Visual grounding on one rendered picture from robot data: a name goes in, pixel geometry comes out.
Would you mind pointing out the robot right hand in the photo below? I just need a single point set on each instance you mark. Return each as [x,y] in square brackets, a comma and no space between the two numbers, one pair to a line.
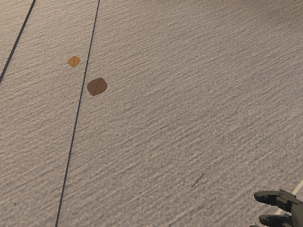
[285,201]

